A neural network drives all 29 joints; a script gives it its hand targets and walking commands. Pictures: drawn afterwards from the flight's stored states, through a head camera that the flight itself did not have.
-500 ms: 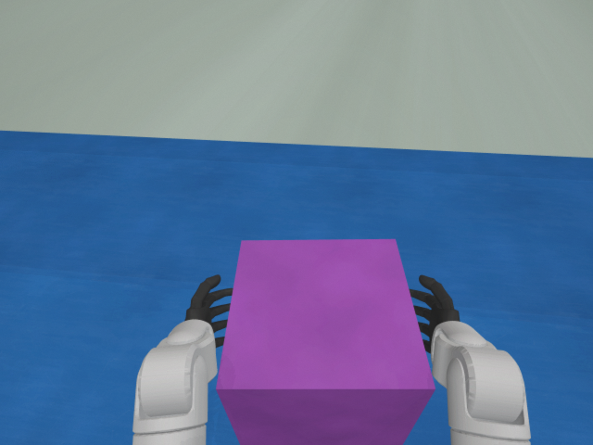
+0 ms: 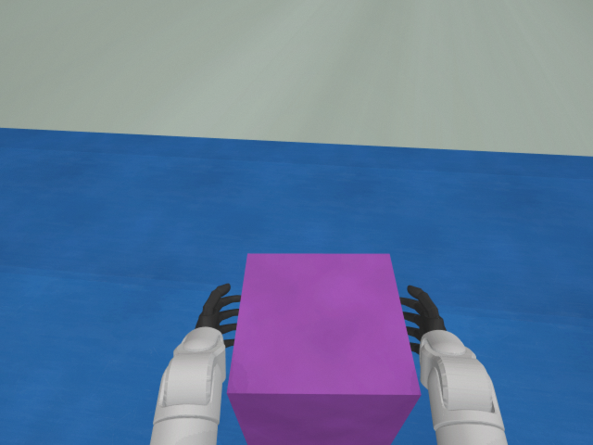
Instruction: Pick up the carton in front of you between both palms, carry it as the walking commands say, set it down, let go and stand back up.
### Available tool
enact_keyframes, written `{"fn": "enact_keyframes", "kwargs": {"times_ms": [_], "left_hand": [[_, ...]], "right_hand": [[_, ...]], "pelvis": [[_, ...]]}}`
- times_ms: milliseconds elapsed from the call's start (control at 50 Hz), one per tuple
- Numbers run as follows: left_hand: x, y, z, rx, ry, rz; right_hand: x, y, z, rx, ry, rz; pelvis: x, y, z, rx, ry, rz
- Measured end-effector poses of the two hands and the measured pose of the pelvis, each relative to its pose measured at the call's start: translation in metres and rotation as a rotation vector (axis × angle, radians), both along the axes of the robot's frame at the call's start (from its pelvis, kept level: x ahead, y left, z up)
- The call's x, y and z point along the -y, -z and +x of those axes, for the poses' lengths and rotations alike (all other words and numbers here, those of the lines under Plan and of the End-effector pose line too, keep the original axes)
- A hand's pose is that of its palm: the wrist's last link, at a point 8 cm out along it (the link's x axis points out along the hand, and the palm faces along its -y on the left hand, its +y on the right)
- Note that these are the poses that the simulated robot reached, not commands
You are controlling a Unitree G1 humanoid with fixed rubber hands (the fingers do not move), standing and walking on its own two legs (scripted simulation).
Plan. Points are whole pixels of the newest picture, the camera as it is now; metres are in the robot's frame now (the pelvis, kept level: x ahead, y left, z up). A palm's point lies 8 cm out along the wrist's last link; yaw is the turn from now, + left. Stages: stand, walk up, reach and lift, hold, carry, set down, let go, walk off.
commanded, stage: carry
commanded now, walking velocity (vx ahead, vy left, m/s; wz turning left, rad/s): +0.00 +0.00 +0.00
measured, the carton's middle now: (317, 357) +0.30 +0.00 -0.04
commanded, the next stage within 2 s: hold in 1.16 s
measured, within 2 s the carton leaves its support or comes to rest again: neither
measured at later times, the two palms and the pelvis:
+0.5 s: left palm (199, 369) +0.24 +0.16 +0.04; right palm (437, 373) +0.24 -0.14 +0.04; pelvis -0.05 +0.00 +0.00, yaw +0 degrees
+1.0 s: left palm (193, 385) +0.22 +0.16 +0.04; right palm (441, 389) +0.22 -0.14 +0.04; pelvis -0.07 +0.00 +0.00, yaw +0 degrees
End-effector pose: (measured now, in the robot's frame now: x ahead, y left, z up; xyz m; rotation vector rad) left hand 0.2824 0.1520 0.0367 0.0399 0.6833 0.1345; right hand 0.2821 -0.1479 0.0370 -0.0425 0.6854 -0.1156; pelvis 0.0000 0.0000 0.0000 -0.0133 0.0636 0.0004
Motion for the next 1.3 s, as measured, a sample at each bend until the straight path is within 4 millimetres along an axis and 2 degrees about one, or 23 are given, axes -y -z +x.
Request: {"fn": "enact_keyframes", "kwargs": {"times_ms": [140, 320, 620, 1160, 1300], "left_hand": [[-0.003, 0.011, -0.010, 0.021, -0.004, 0.002], [-0.004, 0.000, -0.030, 0.045, -0.015, -0.005], [-0.003, -0.004, -0.054, 0.029, -0.009, -0.006], [-0.006, -0.004, -0.069, 0.026, -0.009, -0.002], [-0.016, -0.004, -0.089, 0.018, -0.037, 0.011]], "right_hand": [[-0.003, 0.011, -0.008, 0.021, -0.007, -0.001], [-0.004, 0.001, -0.028, 0.045, -0.006, 0.007], [-0.003, -0.002, -0.053, 0.029, 0.001, 0.010], [-0.006, -0.002, -0.068, 0.026, -0.001, 0.012], [-0.016, -0.002, -0.077, 0.019, -0.051, -0.002]], "pelvis": [[-0.001, 0.005, -0.016, 0.008, -0.003, 0.001], [-0.002, 0.004, -0.032, 0.020, -0.006, 0.004], [-0.002, 0.001, -0.056, 0.037, -0.005, 0.009], [-0.005, 0.001, -0.072, 0.039, -0.005, 0.011], [-0.003, -0.007, -0.079, 0.144, -0.081, 0.012]]}}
